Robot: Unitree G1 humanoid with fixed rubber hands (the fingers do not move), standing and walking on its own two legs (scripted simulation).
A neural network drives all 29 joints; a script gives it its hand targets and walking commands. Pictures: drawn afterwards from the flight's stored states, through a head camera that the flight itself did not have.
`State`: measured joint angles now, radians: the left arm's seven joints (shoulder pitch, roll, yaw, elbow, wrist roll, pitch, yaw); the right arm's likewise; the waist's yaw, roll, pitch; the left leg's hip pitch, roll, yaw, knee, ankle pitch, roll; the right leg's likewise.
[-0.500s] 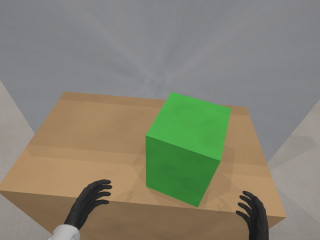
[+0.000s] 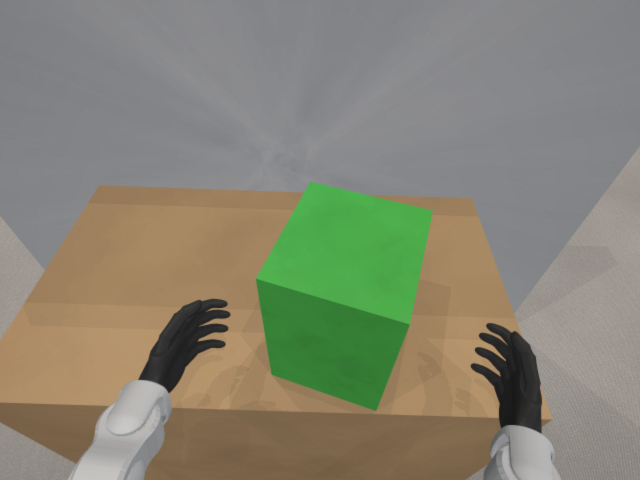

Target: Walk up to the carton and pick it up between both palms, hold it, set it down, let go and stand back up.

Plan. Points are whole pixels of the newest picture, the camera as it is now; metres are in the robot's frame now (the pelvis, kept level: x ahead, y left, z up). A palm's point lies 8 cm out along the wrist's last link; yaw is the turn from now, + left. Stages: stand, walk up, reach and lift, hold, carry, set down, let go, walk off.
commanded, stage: reach and lift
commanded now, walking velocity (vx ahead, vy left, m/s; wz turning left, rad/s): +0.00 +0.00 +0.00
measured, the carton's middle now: (344, 300) +0.36 -0.01 +0.00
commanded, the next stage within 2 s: none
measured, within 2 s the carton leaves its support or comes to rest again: neither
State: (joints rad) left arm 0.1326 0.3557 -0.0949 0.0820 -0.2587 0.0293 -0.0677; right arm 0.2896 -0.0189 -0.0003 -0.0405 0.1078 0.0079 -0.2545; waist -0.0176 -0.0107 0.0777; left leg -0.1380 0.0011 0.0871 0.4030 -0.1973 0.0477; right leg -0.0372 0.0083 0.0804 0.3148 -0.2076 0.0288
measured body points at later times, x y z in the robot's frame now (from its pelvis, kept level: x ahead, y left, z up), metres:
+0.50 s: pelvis -0.01 -0.01 +0.00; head +0.00 +0.01 +0.45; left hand +0.33 +0.19 +0.08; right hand +0.28 -0.20 +0.09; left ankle +0.02 +0.08 -0.75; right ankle -0.02 -0.15 -0.75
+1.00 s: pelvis -0.02 +0.00 +0.00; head -0.01 +0.02 +0.45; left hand +0.40 +0.16 +0.14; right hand +0.31 -0.22 +0.14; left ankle +0.02 +0.08 -0.75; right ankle -0.02 -0.15 -0.75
